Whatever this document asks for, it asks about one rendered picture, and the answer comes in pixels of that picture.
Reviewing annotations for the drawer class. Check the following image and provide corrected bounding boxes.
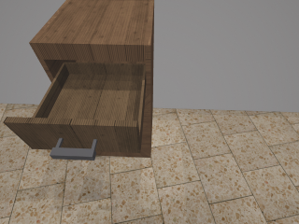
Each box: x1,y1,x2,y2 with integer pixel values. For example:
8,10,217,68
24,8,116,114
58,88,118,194
3,62,147,153

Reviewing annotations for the cabinet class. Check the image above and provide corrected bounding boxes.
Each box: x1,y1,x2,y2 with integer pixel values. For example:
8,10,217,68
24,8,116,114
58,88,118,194
29,0,154,158

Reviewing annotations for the handle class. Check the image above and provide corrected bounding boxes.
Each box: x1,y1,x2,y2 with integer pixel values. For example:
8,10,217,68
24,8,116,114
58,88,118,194
50,137,98,161

